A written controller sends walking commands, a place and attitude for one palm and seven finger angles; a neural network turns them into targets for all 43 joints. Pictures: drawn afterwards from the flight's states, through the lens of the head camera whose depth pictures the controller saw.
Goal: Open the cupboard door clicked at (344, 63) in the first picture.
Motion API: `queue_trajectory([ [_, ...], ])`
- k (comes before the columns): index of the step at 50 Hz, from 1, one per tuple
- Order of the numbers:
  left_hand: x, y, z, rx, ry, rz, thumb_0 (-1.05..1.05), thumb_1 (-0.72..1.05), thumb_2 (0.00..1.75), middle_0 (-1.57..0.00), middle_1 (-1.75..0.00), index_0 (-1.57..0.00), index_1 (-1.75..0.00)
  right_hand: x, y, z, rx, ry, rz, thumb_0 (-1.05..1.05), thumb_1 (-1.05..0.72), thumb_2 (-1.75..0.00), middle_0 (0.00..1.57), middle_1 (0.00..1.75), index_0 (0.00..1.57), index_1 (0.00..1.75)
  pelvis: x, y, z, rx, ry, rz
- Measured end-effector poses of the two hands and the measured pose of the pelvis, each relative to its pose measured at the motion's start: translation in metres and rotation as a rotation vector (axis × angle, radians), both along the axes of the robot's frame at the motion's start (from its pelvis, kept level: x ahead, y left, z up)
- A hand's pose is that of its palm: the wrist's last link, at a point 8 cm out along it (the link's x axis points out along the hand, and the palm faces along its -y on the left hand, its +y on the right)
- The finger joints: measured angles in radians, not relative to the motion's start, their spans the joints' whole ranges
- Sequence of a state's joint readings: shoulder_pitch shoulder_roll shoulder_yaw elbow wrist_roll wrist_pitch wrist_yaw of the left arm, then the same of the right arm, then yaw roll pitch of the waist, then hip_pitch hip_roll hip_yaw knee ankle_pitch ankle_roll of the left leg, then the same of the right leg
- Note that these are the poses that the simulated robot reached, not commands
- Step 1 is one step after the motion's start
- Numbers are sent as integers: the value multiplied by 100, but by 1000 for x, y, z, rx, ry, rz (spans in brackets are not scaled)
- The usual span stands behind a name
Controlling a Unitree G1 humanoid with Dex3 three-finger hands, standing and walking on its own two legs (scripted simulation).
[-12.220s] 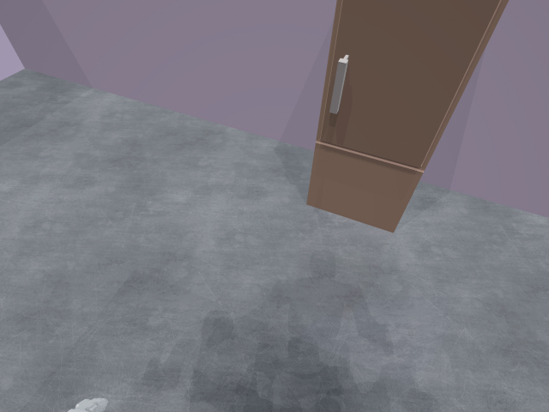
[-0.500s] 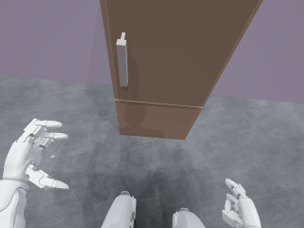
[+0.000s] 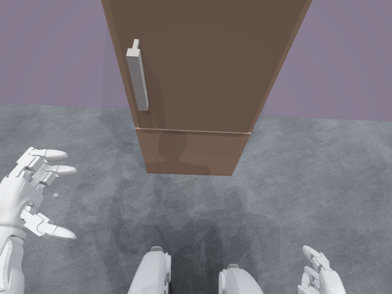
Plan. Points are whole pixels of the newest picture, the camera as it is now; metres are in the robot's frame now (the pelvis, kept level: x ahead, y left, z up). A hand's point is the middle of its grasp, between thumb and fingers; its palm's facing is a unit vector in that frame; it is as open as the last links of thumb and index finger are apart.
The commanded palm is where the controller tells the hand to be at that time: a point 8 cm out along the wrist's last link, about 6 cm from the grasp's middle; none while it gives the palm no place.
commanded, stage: raise the hand with hooked fingers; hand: left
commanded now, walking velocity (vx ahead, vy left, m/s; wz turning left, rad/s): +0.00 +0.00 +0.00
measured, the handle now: (140, 77) +0.60 +0.18 +0.03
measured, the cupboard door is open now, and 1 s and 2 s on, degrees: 0 0 0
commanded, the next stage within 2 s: move the hooked fingers beside the handle in 0.22 s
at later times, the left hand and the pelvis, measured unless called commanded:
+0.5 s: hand (61, 186) +0.30 +0.27 +0.03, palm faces +0.05 -1.00 -0.03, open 14.0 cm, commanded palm +0.29 +0.31 +0.04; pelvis +0.00 +0.00 -0.01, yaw +0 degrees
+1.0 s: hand (88, 142) +0.40 +0.25 +0.03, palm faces +0.04 -1.00 -0.03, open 14.0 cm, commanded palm +0.38 +0.30 +0.03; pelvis +0.00 +0.00 +0.00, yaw -1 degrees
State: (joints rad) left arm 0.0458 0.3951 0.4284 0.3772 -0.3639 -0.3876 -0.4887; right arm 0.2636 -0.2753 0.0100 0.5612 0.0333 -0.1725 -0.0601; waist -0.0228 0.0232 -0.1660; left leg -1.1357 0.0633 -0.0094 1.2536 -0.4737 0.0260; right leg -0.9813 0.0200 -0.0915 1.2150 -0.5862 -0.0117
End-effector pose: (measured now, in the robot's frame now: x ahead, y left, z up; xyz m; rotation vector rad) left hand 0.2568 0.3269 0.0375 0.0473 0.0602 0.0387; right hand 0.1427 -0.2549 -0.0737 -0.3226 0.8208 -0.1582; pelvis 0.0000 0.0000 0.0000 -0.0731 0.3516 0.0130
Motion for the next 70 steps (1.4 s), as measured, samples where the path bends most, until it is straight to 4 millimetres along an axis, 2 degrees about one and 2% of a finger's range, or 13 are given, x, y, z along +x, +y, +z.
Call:
queue_trajectory([
  [10,-2,-5,2,4,-15,1,-1,-50,30,-30,-120,-30,-120,7,2,-4,20,-14,9,1,-90,-90,21,30,21,30,0,-4,-1,3,-4,1],
  [21,3,-2,-1,-3,-16,7,-1,-50,30,-30,-120,-30,-120,13,5,-4,14,-19,23,1,-90,-90,21,30,21,30,0,-3,-3,1,-1,3],
  [25,19,-2,-4,-14,-29,9,-1,-50,30,-30,-120,-30,-120,11,4,-8,-2,-1,28,1,-90,-90,21,30,21,30,-1,-2,-6,-2,5,7],
  [32,54,-13,-3,-20,-27,-35,-1,-50,30,-30,-120,-30,-120,1,3,-10,-5,35,-3,1,-90,-90,21,30,21,30,-1,1,-5,-2,14,-1],
  [54,131,-22,-5,-17,-28,3,-1,-50,30,-30,-120,-30,-120,-61,-8,-26,-6,269,-114,0,-90,-90,21,30,21,30,2,3,-6,4,52,-25],
  [60,151,-19,-9,-22,-22,15,-1,-50,30,-30,-120,-30,-120,-75,-12,-32,-16,321,-132,0,-90,-90,21,30,21,30,1,1,-11,2,69,-27],
  [70,187,-26,-11,-31,-21,1,-1,-50,30,-30,-120,-30,-120,-96,-17,-41,-29,401,-166,0,-90,-90,21,30,21,30,-2,-1,-20,-5,102,-34],
])
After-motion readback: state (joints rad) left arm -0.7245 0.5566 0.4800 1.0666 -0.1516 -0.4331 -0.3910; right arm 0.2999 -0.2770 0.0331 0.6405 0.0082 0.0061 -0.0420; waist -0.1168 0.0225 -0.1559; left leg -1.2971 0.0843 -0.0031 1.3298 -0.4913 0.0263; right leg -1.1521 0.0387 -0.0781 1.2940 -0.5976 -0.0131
